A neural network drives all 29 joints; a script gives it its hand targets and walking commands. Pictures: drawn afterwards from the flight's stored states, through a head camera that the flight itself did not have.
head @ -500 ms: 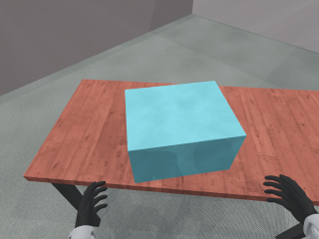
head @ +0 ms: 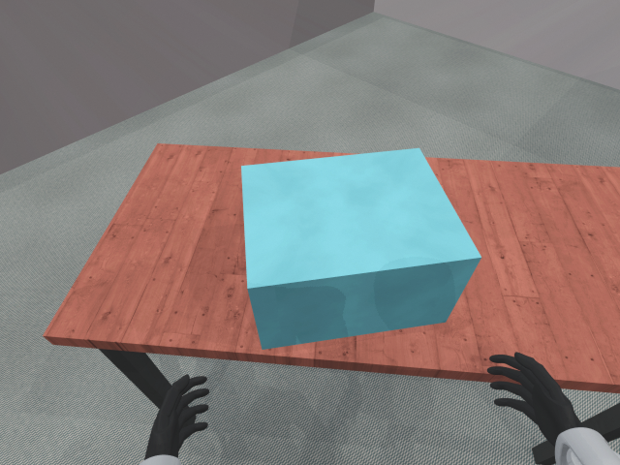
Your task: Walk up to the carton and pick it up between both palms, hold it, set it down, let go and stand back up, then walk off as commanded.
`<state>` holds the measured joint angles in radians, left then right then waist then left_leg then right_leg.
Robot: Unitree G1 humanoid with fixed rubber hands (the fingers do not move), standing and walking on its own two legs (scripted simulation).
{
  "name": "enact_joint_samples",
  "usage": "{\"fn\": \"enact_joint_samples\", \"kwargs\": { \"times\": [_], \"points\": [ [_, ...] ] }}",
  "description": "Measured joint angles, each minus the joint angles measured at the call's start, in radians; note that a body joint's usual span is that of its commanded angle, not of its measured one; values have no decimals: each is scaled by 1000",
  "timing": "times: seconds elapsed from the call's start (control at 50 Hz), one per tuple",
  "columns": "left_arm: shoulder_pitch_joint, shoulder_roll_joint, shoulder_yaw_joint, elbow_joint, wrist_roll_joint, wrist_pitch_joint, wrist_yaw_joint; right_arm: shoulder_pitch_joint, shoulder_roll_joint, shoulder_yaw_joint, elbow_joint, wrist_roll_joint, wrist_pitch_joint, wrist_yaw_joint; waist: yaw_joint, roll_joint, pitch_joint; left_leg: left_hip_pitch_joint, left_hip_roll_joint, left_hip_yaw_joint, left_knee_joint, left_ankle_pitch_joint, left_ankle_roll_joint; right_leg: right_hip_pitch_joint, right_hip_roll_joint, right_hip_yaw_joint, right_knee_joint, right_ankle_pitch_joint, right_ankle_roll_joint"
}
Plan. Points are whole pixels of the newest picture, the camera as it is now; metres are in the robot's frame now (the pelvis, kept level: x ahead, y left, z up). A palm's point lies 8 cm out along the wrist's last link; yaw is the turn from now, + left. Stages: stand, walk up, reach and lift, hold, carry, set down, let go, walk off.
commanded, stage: set down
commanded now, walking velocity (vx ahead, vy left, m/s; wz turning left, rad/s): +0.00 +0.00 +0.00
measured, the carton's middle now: (344, 244) +0.44 -0.01 -0.01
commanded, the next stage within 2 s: let go in 0.62 s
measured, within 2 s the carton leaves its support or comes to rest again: neither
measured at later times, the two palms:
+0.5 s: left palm (166, 458) +0.14 +0.22 -0.07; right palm (548, 421) +0.19 -0.25 -0.03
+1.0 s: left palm (172, 450) +0.16 +0.22 -0.08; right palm (543, 423) +0.19 -0.24 -0.03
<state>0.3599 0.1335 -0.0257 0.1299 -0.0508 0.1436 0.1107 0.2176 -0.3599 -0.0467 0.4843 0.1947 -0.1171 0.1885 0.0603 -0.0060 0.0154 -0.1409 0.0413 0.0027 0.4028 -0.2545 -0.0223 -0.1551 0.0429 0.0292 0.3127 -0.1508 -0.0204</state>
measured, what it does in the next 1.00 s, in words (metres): stands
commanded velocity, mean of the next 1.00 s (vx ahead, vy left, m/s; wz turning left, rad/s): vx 0.00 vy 0.00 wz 0.00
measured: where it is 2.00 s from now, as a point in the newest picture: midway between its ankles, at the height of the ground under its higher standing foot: outside the picture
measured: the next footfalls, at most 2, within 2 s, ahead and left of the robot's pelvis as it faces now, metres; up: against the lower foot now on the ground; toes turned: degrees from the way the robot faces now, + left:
none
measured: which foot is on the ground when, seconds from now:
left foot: down 0.00-1.00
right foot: down 0.00-1.00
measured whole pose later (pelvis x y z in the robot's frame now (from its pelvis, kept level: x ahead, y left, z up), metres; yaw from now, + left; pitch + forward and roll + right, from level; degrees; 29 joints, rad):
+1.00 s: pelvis +0.00 +0.00 +0.00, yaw +0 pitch -3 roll -1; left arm 0.20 0.17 0.00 0.45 -0.04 0.16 0.03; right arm 0.21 -0.27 -0.05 0.54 0.04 -0.23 0.04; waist 0.05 -0.03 0.06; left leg -0.09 0.03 0.00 0.40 -0.26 -0.02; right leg -0.12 0.04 0.03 0.33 -0.17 -0.02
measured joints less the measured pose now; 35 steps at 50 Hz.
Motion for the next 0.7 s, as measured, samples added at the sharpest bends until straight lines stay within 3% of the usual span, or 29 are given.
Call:
{"fn": "enact_joint_samples", "kwargs": {
  "times": [0.7],
  "points": [
    [-129, 37, 14, 263, 0, 10, -67, 5, 73, 0, 16, -126, -79, -133, 0, -20, 32, 17, -3, 0, 0, -3, 1, 13, -3, 0, 9, -8, 3]
  ]
}}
